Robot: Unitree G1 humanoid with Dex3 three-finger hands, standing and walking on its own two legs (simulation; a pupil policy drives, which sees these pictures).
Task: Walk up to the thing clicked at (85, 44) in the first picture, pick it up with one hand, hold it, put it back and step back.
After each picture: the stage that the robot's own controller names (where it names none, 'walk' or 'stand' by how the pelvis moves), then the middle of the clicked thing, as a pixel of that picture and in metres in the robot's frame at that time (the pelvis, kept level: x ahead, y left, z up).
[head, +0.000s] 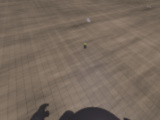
stand; (85, 45) +1.55 +0.07 -0.72
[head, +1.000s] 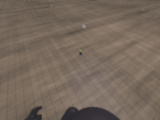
walk; (80, 52) +1.41 +0.23 -0.71
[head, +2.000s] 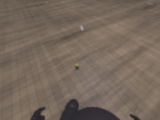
walk; (76, 66) +0.90 +0.27 -0.72
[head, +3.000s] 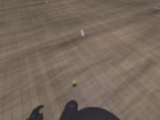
walk; (74, 83) +0.56 +0.22 -0.71
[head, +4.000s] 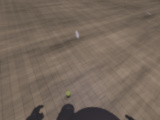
stand; (68, 94) +0.37 +0.18 -0.70
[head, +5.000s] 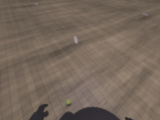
stand; (68, 102) +0.30 +0.19 -0.72
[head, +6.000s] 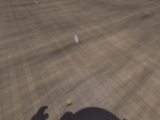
stand; (69, 102) +0.30 +0.19 -0.73
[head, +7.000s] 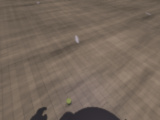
stand; (68, 101) +0.30 +0.19 -0.73
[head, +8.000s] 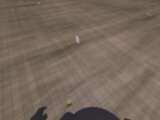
stand; (69, 102) +0.30 +0.19 -0.73
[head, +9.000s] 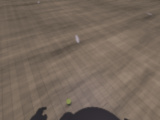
stand; (68, 102) +0.29 +0.19 -0.73
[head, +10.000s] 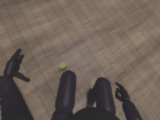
go down; (62, 66) +0.37 +0.22 -0.38
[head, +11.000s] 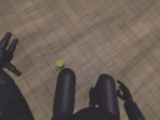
go down; (60, 64) +0.37 +0.24 -0.31
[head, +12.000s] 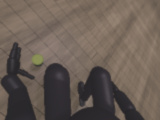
close in; (38, 60) +0.35 +0.27 -0.22
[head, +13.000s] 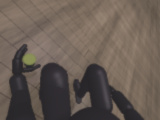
close; (29, 61) +0.36 +0.28 -0.21
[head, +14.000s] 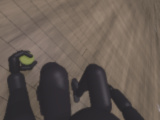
lift; (26, 60) +0.35 +0.28 -0.22
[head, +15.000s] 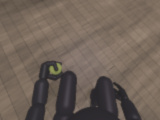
lift; (56, 71) +0.30 +0.23 -0.06
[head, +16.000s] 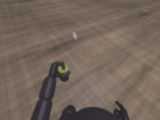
hold; (64, 73) +0.32 +0.17 +0.03
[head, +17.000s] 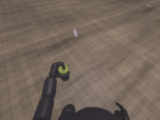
hold; (64, 73) +0.33 +0.17 +0.00
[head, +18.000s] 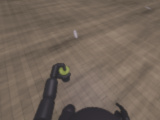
hold; (65, 74) +0.32 +0.17 +0.00
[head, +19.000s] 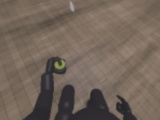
crouch; (61, 67) +0.36 +0.19 -0.06
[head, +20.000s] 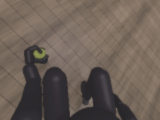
lower; (41, 56) +0.39 +0.26 -0.19
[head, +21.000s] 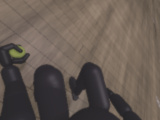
lower; (19, 55) +0.39 +0.29 -0.22
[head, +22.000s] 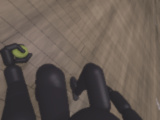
lower; (21, 55) +0.39 +0.29 -0.22
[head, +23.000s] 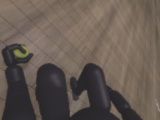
lower; (22, 55) +0.38 +0.29 -0.22
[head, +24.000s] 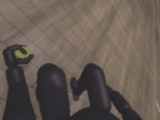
lower; (23, 55) +0.38 +0.29 -0.22
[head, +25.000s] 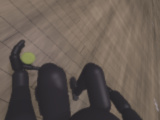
withdraw; (27, 59) +0.36 +0.26 -0.22
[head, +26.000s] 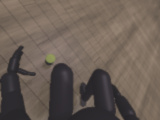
stand; (50, 60) +0.37 +0.24 -0.25
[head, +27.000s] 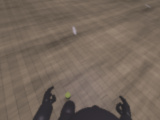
stand; (68, 95) +0.32 +0.17 -0.63
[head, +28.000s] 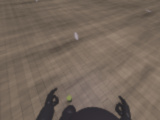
stand; (69, 98) +0.33 +0.18 -0.67
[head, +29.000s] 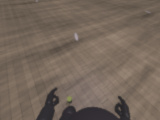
stand; (69, 99) +0.33 +0.18 -0.67
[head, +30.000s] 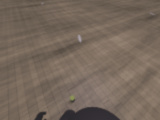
stand; (72, 98) +0.35 +0.17 -0.72
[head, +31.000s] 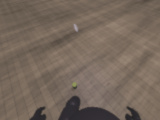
walk; (74, 85) +0.44 +0.18 -0.69
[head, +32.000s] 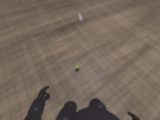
walk; (77, 68) +0.67 +0.14 -0.69
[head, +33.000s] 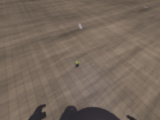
stand; (77, 64) +0.94 +0.19 -0.70
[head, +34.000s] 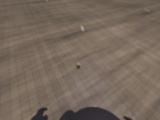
stand; (78, 65) +0.95 +0.17 -0.72
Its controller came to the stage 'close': yes
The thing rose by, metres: 0.71
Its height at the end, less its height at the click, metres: +0.00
